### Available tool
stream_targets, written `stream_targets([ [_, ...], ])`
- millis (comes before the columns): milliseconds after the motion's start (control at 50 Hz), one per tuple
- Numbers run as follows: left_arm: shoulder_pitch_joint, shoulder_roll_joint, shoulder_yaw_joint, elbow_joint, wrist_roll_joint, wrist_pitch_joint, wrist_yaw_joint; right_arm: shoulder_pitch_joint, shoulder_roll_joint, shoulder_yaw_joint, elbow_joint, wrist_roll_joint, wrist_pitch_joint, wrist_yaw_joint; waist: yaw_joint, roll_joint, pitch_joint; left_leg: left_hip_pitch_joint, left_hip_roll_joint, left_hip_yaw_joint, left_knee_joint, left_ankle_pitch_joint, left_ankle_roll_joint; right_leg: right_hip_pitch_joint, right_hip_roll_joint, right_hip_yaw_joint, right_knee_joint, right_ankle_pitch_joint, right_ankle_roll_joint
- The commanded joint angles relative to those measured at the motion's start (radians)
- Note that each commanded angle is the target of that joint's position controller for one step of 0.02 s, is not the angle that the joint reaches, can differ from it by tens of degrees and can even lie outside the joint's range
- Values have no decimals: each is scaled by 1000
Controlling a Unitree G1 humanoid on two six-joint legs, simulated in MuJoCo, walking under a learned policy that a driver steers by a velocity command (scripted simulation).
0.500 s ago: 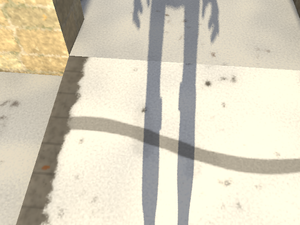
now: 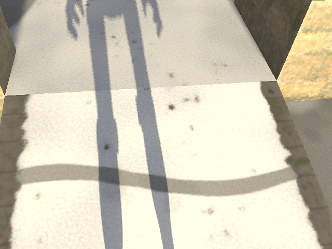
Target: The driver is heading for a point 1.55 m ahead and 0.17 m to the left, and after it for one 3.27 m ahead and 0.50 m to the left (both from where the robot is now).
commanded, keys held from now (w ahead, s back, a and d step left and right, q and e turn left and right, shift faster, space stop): no key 0.98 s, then w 0.02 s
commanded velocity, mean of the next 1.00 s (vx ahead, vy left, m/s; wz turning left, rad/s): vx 0.01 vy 0.00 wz -0.06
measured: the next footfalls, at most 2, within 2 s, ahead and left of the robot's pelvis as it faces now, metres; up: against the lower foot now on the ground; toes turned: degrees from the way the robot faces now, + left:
right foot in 0.28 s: +0.01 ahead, -0.12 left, -0.01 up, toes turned +1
left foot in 1.28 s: +0.08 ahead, +0.10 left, +0.00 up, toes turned +1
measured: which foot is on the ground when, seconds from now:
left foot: down 0.00-1.00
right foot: up 0.00-0.26, down 0.28-1.00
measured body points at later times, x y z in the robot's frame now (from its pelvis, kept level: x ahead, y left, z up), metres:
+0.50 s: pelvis -0.01 -0.02 +0.00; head -0.01 -0.03 +0.45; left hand +0.07 +0.22 -0.14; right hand +0.02 -0.27 -0.15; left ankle +0.01 +0.10 -0.74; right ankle -0.04 -0.12 -0.74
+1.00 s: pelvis -0.02 -0.03 +0.00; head -0.01 -0.03 +0.45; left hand -0.01 +0.20 -0.16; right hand -0.04 -0.25 -0.16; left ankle +0.01 +0.10 -0.74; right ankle -0.04 -0.12 -0.74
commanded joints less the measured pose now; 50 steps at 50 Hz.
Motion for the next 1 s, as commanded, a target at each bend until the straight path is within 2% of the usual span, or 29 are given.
stream_targets([
  [20,98,88,24,-3,5,-4,-8,-134,-121,-24,-93,4,-26,1,68,153,-30,8,220,-196,-208,259,105,-11,-33,4,293,44,34],
  [60,89,73,15,4,3,3,-12,-82,-104,-21,-76,9,-30,5,37,174,-47,79,190,-139,-174,354,119,-13,-41,-12,286,50,63],
  [100,38,49,-1,-3,-5,6,-9,-19,-96,-18,-46,9,-34,2,-1,179,-42,169,199,-141,-154,386,134,-21,-69,-15,134,33,87],
  [140,11,24,-20,1,-11,7,-3,16,-109,-20,-18,8,-36,-1,-25,201,-56,218,204,-144,-131,418,136,47,-96,-47,-45,-7,96],
  [180,-4,16,-34,7,-21,5,6,31,-133,-27,1,1,-29,3,-45,231,-63,204,203,-141,-103,447,139,155,-108,-110,-211,-71,82],
  [200,1,22,-35,14,-28,2,13,40,-145,-33,12,-1,-24,6,-50,244,-59,200,204,-150,-86,487,139,190,-104,-133,-284,-57,72],
  [220,27,19,-39,29,-32,-3,18,35,-149,-36,21,2,-19,9,-33,238,-55,187,199,-147,-60,534,129,241,-105,-148,-394,26,60],
  [240,70,11,-44,51,-32,-10,23,27,-149,-38,31,9,-16,12,-2,210,-54,153,190,-136,-36,554,100,332,-115,-155,-559,198,47],
  [260,85,32,-42,67,-24,-19,29,42,-135,-36,39,10,-19,14,-4,180,-66,96,184,-138,-25,508,55,434,-154,-99,-635,307,32],
  [280,99,73,-41,72,-6,-34,34,52,-103,-29,33,11,-25,22,-17,94,-102,7,154,-107,15,378,9,550,-267,23,-626,391,16],
  [300,50,99,-45,86,-7,-39,29,72,-38,-13,41,31,-26,26,-67,-44,-64,-10,76,-46,-69,137,-25,475,-355,91,-552,577,-47],
  [320,25,50,-56,88,-10,-45,22,45,-55,-13,72,25,-19,19,-37,-27,-36,61,77,-45,-93,115,-35,406,-351,81,-544,525,-67],
  [340,13,35,-62,94,-9,-51,21,20,-74,-20,86,21,-15,18,-28,-37,-9,80,72,-50,-95,156,-38,380,-317,64,-556,443,-53],
  [380,34,39,-67,121,-13,-59,29,1,-98,-30,109,18,-12,24,-16,-55,-2,129,82,-51,-91,230,-37,352,-280,42,-577,396,-31],
  [400,46,39,-68,137,-18,-62,31,16,-86,-26,125,17,-11,26,-21,-60,-5,141,89,-51,-99,238,-38,351,-271,34,-583,377,-28],
  [440,53,27,-71,156,-20,-63,31,33,-62,-19,162,17,-10,26,-21,-25,8,140,90,-48,-108,227,-43,344,-264,30,-593,313,-26],
  [520,52,22,-74,183,-19,-61,32,38,-49,-13,215,14,-6,23,-20,4,43,133,90,-45,-113,204,-50,301,-262,44,-627,175,-31],
  [640,71,13,-79,220,-19,-63,32,58,-34,-4,271,14,-8,21,-20,26,46,128,95,-43,-110,196,-53,288,-257,46,-639,137,-36],
  [980,151,-35,-92,283,-18,-62,33,106,4,12,341,16,-11,10,-14,43,54,99,101,-47,-101,179,-49,285,-235,15,-609,174,-34],
  [1000,161,-33,-90,285,-18,-61,33,112,8,13,342,15,-10,10,-12,32,36,101,87,-36,-92,119,-48,289,-232,21,-623,92,-39],
])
